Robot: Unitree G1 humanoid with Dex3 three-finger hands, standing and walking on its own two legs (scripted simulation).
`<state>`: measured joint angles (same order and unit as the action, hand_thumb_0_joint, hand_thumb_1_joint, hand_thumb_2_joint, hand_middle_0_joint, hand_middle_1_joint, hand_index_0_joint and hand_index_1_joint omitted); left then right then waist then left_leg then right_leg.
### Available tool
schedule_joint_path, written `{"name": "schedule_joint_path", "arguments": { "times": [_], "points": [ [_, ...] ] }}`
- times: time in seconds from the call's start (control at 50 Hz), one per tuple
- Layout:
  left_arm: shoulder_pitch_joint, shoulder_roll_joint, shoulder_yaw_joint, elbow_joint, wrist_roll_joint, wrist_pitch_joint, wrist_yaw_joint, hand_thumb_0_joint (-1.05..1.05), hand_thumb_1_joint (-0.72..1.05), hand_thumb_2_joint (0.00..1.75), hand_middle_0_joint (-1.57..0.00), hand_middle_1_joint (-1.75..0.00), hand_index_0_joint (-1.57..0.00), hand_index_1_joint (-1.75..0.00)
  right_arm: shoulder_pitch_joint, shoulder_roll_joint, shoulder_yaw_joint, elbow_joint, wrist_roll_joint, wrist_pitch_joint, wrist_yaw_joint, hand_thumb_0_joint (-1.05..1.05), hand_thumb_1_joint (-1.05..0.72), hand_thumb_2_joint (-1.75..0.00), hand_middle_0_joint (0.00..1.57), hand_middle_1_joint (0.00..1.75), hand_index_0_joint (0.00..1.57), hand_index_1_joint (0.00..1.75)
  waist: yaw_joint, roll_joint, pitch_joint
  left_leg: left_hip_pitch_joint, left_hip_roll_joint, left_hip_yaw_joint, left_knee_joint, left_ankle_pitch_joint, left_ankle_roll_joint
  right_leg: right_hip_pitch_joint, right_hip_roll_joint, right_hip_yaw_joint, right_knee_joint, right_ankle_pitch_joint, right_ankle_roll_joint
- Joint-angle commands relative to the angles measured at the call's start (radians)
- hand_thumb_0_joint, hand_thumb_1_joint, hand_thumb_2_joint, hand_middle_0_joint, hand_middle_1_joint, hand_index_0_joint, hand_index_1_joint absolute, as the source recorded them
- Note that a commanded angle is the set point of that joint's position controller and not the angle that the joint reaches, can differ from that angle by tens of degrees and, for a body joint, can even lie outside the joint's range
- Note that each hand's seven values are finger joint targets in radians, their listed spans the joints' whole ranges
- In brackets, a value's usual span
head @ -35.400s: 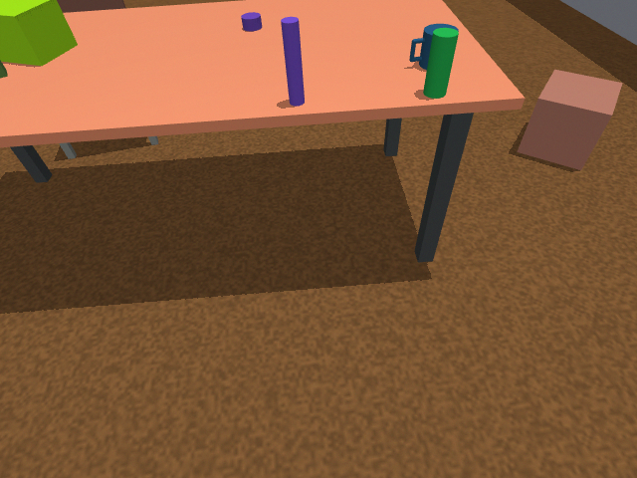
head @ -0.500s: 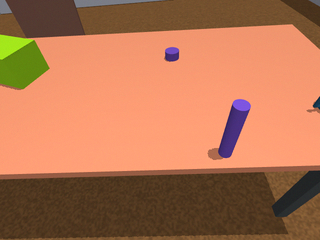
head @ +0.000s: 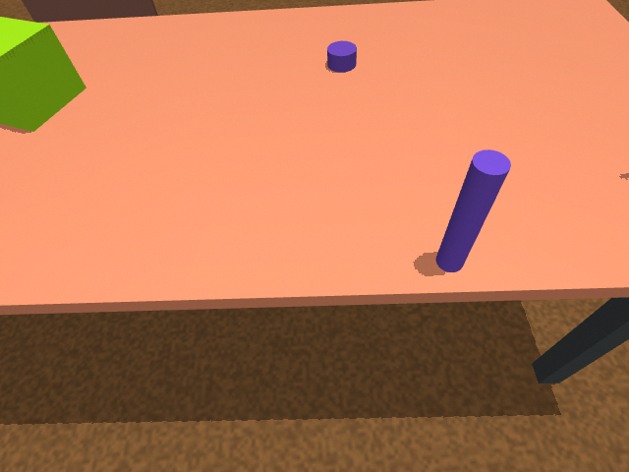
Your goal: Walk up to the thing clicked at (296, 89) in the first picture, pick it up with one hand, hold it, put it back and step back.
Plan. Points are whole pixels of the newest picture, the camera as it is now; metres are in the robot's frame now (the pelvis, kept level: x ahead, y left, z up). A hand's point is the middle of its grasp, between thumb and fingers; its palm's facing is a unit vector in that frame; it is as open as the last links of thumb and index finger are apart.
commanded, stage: step back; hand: right
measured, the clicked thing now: (467, 219) +0.42 -0.17 +0.06
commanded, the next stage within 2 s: none
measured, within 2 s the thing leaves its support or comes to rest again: neither
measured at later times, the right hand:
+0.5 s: hand out of the picture -0.01 -0.24 -0.15, palm faces +0.03 +0.91 -0.40, open 7.4 cm
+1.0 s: hand out of the picture -0.13 -0.23 -0.15, palm faces -0.07 +0.91 -0.41, open 7.4 cm
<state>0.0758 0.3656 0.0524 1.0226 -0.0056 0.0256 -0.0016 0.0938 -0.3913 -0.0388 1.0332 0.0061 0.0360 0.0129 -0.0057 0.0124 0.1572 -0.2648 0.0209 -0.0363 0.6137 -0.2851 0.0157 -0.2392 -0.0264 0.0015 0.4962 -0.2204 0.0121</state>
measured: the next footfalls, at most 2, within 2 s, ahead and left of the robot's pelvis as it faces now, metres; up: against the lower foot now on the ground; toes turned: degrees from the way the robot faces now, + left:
right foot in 0.54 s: -0.09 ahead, -0.09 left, +0.00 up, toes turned -1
left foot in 0.88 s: -0.16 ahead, +0.15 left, +0.00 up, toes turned -2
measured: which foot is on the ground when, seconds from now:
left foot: down 0.00-0.56, up 0.58-0.86, down 0.88-1.00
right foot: down 0.00-0.14, up 0.16-0.52, down 0.54-0.90, up 0.92-1.00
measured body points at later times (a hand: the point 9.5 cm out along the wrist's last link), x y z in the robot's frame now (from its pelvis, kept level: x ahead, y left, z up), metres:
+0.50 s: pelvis -0.09 +0.03 -0.01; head -0.01 +0.03 +0.43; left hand +0.04 +0.34 -0.14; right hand -0.01 -0.29 -0.13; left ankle -0.03 +0.14 -0.74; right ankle -0.13 -0.09 -0.72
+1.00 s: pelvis -0.22 +0.04 -0.01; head -0.16 +0.05 +0.43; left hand -0.09 +0.35 -0.13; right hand -0.13 -0.27 -0.12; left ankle -0.20 +0.15 -0.74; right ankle -0.20 -0.09 -0.68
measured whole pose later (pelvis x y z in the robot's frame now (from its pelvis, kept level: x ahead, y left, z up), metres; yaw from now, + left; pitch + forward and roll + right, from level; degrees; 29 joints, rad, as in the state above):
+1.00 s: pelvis -0.22 +0.04 -0.01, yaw +0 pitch -3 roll +0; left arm 0.11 0.39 0.08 0.80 0.01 0.07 0.02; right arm 0.16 -0.37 -0.04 0.87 -0.03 0.02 0.00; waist 0.00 -0.04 0.19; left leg -0.28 -0.02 -0.03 0.64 -0.31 0.03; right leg -0.46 0.09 0.13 1.05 -0.52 -0.02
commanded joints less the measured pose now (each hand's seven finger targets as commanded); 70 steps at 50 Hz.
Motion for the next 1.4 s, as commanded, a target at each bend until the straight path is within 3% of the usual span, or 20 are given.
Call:
{"name": "schedule_joint_path", "arguments": {
  "times": [0.0,0.08,0.14,0.22,0.46,0.5,0.52,0.54,0.56,0.62,0.74,0.84,0.9,0.98,1.18,1.22,1.26,1.28,1.32,1.38],
  "points": [
    [-0.117,0.292,0.065,-0.154,0.033,-0.004,0.024,0.00,0.90,0.90,-0.20,-0.30,-0.20,-0.30,0.120,-0.177,-0.056,-0.086,-0.002,0.013,-0.010,0.00,-0.90,-0.90,0.20,0.30,0.20,0.30,-0.038,-0.230,-0.189,0.044,-0.032,-0.044,0.315,-0.268,0.049,-0.118,-0.312,0.239,-0.076,0.372,-0.265],
    [-0.122,0.246,0.048,-0.197,0.022,0.014,0.024,0.00,0.90,0.90,-0.20,-0.30,-0.20,-0.30,0.180,-0.196,-0.071,-0.093,-0.019,-0.009,-0.014,0.00,-0.90,-0.90,0.20,0.30,0.20,0.30,-0.055,-0.122,-0.191,0.032,0.005,-0.018,-0.089,0.131,0.041,-0.066,-0.156,0.139,0.158,0.247,-0.136],
    [-0.042,0.185,0.048,-0.202,0.017,0.036,0.046,0.00,0.90,0.90,-0.20,-0.30,-0.20,-0.30,0.098,-0.371,-0.106,-0.152,-0.037,-0.030,-0.018,0.00,-0.90,-0.90,0.20,0.30,0.20,0.30,-0.025,0.200,-0.225,0.059,0.341,-0.472,-0.242,0.650,0.199,-0.219,0.157,0.216,0.596,-0.466,-0.045],
    [0.027,0.215,0.055,-0.170,0.005,0.031,0.042,0.00,0.90,0.90,-0.20,-0.30,-0.20,-0.30,-0.003,-0.240,-0.077,-0.196,-0.042,-0.035,-0.045,0.00,-0.90,-0.90,0.20,0.30,0.20,0.30,0.042,0.138,-0.202,0.162,0.219,-0.230,-0.157,0.590,0.188,-0.294,0.130,0.218,0.740,-0.293,-0.030],
    [0.110,0.181,0.073,-0.206,0.026,0.005,0.010,0.00,0.90,0.90,-0.20,-0.30,-0.20,-0.30,0.054,-0.264,-0.081,-0.251,-0.026,-0.017,-0.044,0.00,-0.90,-0.90,0.20,0.30,0.20,0.30,-0.005,0.146,-0.261,0.166,0.212,-0.172,-0.078,0.456,0.180,-0.007,0.058,0.028,0.082,-0.152,-0.025],
    [0.185,0.198,0.081,-0.186,0.037,-0.006,0.012,0.00,0.90,0.90,-0.20,-0.30,-0.20,-0.30,0.025,-0.234,-0.068,-0.256,-0.010,-0.011,-0.038,0.00,-0.90,-0.90,0.20,0.30,0.20,0.30,0.033,0.100,-0.270,0.018,0.162,-0.132,-0.016,0.323,0.098,0.137,0.001,0.082,-0.076,0.059,-0.062],
    [0.160,0.276,0.102,-0.205,0.050,-0.013,0.012,0.00,0.90,0.90,-0.20,-0.30,-0.20,-0.30,0.038,-0.192,-0.055,-0.267,-0.002,-0.012,-0.036,0.00,-0.90,-0.90,0.20,0.30,0.20,0.30,0.014,-0.102,-0.238,-0.175,0.034,-0.081,0.107,0.125,0.028,0.185,-0.156,0.322,-0.088,0.149,-0.126],
    [0.109,0.351,0.115,-0.228,0.030,-0.007,0.008,0.00,0.90,0.90,-0.20,-0.30,-0.20,-0.30,-0.010,-0.174,-0.055,-0.274,0.000,-0.007,-0.047,0.00,-0.90,-0.90,0.20,0.30,0.20,0.30,0.060,-0.281,-0.173,-0.192,-0.125,-0.016,0.348,-0.311,-0.009,0.008,-0.348,0.501,-0.166,0.253,-0.311],
    [0.070,0.338,0.110,-0.261,0.039,-0.015,0.011,0.00,0.90,0.90,-0.20,-0.30,-0.20,-0.30,0.000,-0.199,-0.066,-0.256,-0.009,0.000,-0.052,0.00,-0.90,-0.90,0.20,0.30,0.20,0.30,0.048,-0.230,-0.113,-0.181,-0.105,-0.112,0.530,-0.359,-0.019,-0.091,-0.384,0.546,-0.167,0.304,-0.343],
    [-0.020,0.250,0.090,-0.288,0.031,-0.013,0.022,0.00,0.90,0.90,-0.20,-0.30,-0.20,-0.30,0.094,-0.190,-0.051,-0.222,0.009,-0.009,-0.052,0.00,-0.90,-0.90,0.20,0.30,0.20,0.30,-0.017,-0.151,-0.132,-0.214,-0.145,-0.131,0.572,-0.225,-0.014,0.019,-0.200,0.237,-0.056,0.503,-0.226],
    [0.088,0.233,0.083,-0.311,0.039,-0.007,0.036,0.00,0.90,0.90,-0.20,-0.30,-0.20,-0.30,0.077,-0.177,-0.044,-0.248,-0.010,-0.020,-0.052,0.00,-0.90,-0.90,0.20,0.30,0.20,0.30,0.058,-0.185,-0.176,-0.218,-0.078,-0.052,0.298,-0.252,-0.036,0.203,-0.226,0.224,0.013,0.550,-0.244],
    [0.039,0.252,0.073,-0.336,0.020,0.014,0.022,0.00,0.90,0.90,-0.20,-0.30,-0.20,-0.30,0.188,-0.174,-0.065,-0.209,-0.024,-0.035,-0.037,0.00,-0.90,-0.90,0.20,0.30,0.20,0.30,-0.006,-0.163,-0.233,0.048,-0.045,0.034,-0.177,0.084,0.002,0.083,-0.175,0.184,0.127,0.370,-0.160],
    [-0.022,0.213,0.081,-0.353,0.017,0.019,0.033,0.00,0.90,0.90,-0.20,-0.30,-0.20,-0.30,0.124,-0.382,-0.109,-0.243,-0.038,-0.039,-0.029,0.00,-0.90,-0.90,0.20,0.30,0.20,0.30,-0.055,0.212,-0.203,-0.014,0.391,-0.510,-0.282,0.419,0.284,-0.169,0.124,0.121,0.569,-0.448,-0.029],
    [0.109,0.215,0.087,-0.279,0.007,0.024,0.031,0.00,0.90,0.90,-0.20,-0.30,-0.20,-0.30,-0.017,-0.248,-0.073,-0.268,-0.040,-0.040,-0.044,0.00,-0.90,-0.90,0.20,0.30,0.20,0.30,0.046,0.109,-0.134,-0.018,0.253,-0.223,-0.227,0.422,0.215,-0.225,0.134,0.191,0.808,-0.308,-0.027],
    [0.209,0.185,0.080,-0.226,0.025,0.006,0.005,0.00,0.90,0.90,-0.20,-0.30,-0.20,-0.30,0.016,-0.276,-0.086,-0.295,-0.035,-0.009,-0.039,0.00,-0.90,-0.90,0.20,0.30,0.20,0.30,0.018,0.212,-0.255,0.076,0.218,-0.161,-0.115,0.314,0.178,0.025,0.048,0.009,0.073,-0.159,-0.017],
    [0.269,0.216,0.091,-0.195,0.042,-0.006,0.007,0.00,0.90,0.90,-0.20,-0.30,-0.20,-0.30,0.008,-0.240,-0.071,-0.300,-0.020,0.003,-0.034,0.00,-0.90,-0.90,0.20,0.30,0.20,0.30,0.041,0.119,-0.241,-0.092,0.136,-0.116,-0.017,0.137,0.088,0.138,0.011,0.074,-0.084,-0.041,-0.052],
    [0.160,0.405,0.133,-0.256,0.053,-0.006,0.007,0.00,0.90,0.90,-0.20,-0.30,-0.20,-0.30,-0.030,-0.184,-0.064,-0.325,-0.014,0.004,-0.049,0.00,-0.90,-0.90,0.20,0.30,0.20,0.30,0.080,-0.291,-0.139,-0.265,-0.120,-0.082,0.417,-0.328,-0.024,-0.122,-0.398,0.567,-0.228,-0.085,-0.305],
    [0.089,0.385,0.126,-0.281,0.044,-0.012,0.013,0.00,0.90,0.90,-0.20,-0.30,-0.20,-0.30,-0.020,-0.223,-0.078,-0.310,-0.016,0.007,-0.052,0.00,-0.90,-0.90,0.20,0.30,0.20,0.30,0.052,-0.231,-0.081,-0.223,-0.079,-0.169,0.562,-0.307,-0.030,-0.243,-0.419,0.567,-0.241,-0.075,-0.326],
    [-0.019,0.279,0.093,-0.296,0.043,-0.015,0.022,0.00,0.90,0.90,-0.20,-0.30,-0.20,-0.30,0.057,-0.207,-0.069,-0.265,-0.004,-0.001,-0.048,0.00,-0.90,-0.90,0.20,0.30,0.20,0.30,-0.022,-0.104,-0.074,-0.203,-0.132,-0.152,0.601,-0.190,-0.015,-0.187,-0.225,0.257,-0.108,0.181,-0.220],
    [0.016,0.269,0.096,-0.308,0.052,-0.016,0.030,0.00,0.90,0.90,-0.20,-0.30,-0.20,-0.30,0.098,-0.199,-0.058,-0.253,-0.011,-0.011,-0.048,0.00,-0.90,-0.90,0.20,0.30,0.20,0.30,0.007,-0.169,-0.137,-0.202,-0.106,-0.099,0.547,-0.217,-0.032,-0.028,-0.212,0.192,-0.032,0.343,-0.220]
  ]
}}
